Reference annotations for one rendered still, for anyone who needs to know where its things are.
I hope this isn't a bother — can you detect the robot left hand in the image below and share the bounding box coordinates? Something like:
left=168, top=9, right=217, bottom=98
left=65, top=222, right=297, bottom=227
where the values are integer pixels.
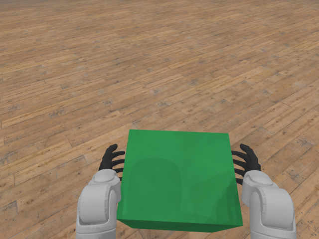
left=98, top=144, right=125, bottom=181

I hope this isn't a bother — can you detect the robot right forearm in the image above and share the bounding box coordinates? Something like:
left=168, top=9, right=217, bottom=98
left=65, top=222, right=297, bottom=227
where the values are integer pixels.
left=241, top=170, right=297, bottom=239

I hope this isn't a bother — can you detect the robot left forearm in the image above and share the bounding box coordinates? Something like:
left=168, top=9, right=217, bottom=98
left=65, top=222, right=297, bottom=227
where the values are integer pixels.
left=75, top=169, right=121, bottom=239

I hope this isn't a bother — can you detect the carton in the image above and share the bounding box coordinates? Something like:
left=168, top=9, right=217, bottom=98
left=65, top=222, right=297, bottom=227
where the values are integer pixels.
left=117, top=129, right=243, bottom=233

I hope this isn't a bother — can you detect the robot right hand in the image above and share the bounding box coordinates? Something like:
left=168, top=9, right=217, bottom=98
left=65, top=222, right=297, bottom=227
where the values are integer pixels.
left=231, top=143, right=261, bottom=185

